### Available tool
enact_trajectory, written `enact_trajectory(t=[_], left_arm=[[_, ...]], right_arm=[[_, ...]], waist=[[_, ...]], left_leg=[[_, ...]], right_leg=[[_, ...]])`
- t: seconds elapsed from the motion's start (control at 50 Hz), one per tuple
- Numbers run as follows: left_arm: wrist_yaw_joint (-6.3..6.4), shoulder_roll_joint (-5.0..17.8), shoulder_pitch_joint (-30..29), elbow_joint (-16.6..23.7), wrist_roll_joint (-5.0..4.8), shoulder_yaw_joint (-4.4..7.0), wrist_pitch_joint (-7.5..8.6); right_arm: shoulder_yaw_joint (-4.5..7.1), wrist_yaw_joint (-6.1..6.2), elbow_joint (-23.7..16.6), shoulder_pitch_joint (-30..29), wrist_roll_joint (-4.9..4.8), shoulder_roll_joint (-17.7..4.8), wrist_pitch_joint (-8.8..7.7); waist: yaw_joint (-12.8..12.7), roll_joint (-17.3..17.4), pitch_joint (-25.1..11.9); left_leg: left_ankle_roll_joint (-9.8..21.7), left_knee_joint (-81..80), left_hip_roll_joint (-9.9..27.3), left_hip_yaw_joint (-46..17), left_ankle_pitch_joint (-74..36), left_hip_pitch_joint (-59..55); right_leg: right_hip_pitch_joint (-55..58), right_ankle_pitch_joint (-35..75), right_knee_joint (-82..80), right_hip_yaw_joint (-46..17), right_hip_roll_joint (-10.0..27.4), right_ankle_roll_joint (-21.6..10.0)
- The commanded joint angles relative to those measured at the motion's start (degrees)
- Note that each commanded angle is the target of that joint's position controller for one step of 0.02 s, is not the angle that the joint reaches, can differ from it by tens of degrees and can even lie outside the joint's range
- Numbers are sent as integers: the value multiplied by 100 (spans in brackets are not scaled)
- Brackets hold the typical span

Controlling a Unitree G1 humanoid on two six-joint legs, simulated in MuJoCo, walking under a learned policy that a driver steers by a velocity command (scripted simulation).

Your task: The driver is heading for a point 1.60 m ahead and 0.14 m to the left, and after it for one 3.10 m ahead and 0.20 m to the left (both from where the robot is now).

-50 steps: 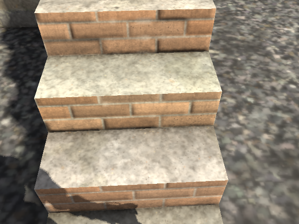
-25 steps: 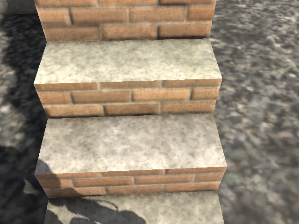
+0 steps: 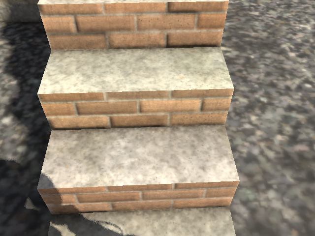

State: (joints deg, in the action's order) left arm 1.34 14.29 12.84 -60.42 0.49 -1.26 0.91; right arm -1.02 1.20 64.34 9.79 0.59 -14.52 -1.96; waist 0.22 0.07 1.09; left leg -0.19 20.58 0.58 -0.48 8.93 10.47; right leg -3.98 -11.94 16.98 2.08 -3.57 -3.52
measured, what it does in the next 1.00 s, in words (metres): stands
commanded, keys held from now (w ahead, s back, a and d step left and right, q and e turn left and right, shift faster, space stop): w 1.00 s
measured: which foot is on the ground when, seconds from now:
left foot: down 0.00-1.00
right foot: down 0.00-1.00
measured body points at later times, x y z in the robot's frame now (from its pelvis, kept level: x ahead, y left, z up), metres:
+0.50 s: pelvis +0.01 +0.00 +0.00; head +0.02 +0.00 +0.45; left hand +0.06 +0.25 -0.15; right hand +0.07 -0.26 -0.15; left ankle +0.02 +0.12 -0.75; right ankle -0.03 -0.08 -0.75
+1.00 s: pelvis +0.01 -0.01 +0.00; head +0.01 -0.01 +0.45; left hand +0.06 +0.24 -0.15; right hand +0.06 -0.27 -0.15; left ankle +0.02 +0.12 -0.75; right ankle -0.03 -0.08 -0.75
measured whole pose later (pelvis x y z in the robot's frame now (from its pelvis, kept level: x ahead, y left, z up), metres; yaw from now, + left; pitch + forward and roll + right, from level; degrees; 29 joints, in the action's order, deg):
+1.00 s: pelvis +0.01 -0.01 +0.00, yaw +0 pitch -2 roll +0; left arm 1.5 13.6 13.2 -59.9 0.5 -1.3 1.1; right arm -0.8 1.2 64.4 8.9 0.5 -14.1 -1.6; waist 0.4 0.0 1.8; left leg -1.1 20.8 1.3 -0.5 9.9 9.2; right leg -2.8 -12.8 17.2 1.8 -4.1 -4.1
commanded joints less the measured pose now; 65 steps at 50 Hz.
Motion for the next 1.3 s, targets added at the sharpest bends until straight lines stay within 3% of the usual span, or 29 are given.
enact_trajectory(t=[0.02, 0.3, 0.84, 0.94, 1.02, 1.06, 1.2, 1.22, 1.28, 1.3], left_arm=[[18, 632, 123, 177, 4, 117, 50], [20, 551, 146, 221, 1, 99, 64], [49, 572, 115, 222, -10, 114, 45], [31, 488, 123, 235, 9, 88, 61], [38, 613, 202, 205, -20, 129, 55], [34, 494, 150, 235, 9, 85, 54], [44, 597, 246, 202, -22, 121, 50], [35, 501, 192, 231, 2, 82, 55], [30, 515, 230, 221, -3, 86, 61], [-54, 663, -67, 560, 30, 129, 119]], right_arm=[[121, 22, -149, 27, -3, -698, -41], [121, 10, -177, -15, -19, -641, -22], [131, 23, -167, -154, -14, -631, -3], [118, 11, -153, -94, -11, -595, -5], [132, 22, -160, -66, -16, -632, -8], [113, 12, -162, -85, -13, -594, 5], [124, 25, -164, -28, -20, -615, 6], [108, 13, -167, -50, -16, -588, 14], [111, 11, -158, -3, -17, -586, 16], [115, 26, -319, -218, -169, -500, 64]], waist=[[-6, 3, 35], [0, 2, -26], [10, -13, 86], [24, -3, 91], [7, -28, -13], [19, -2, 105], [5, -20, 26], [18, -2, 114], [16, -10, 66], [-207, -316, -530]], left_leg=[[232, -234, 541, -533, -483, 15], [213, -139, 595, -488, -957, -166], [162, -210, 554, -462, -519, -120], [157, -180, 593, -433, -688, -131], [163, -153, 550, -433, -541, -115], [147, -169, 592, -421, -643, -112], [147, -136, 547, -421, -500, -93], [137, -147, 590, -406, -614, -103], [139, -121, 587, -400, -631, -108], [233, 262, 20, 17, 1428, 121]], right_leg=[[-151, 561, -353, -750, 848, -30], [21, 1336, -168, -678, 895, 31], [-111, 801, -339, -754, 853, 14], [-81, 1127, -284, -720, 882, 15], [-31, 1010, -284, -742, 847, 8], [-101, 1093, -279, -719, 873, 12], [-65, 976, -285, -746, 835, 2], [-108, 1108, -266, -723, 868, 10], [-65, 1183, -242, -716, 861, 12], [197, -2061, -909, -1254, 946, -227]])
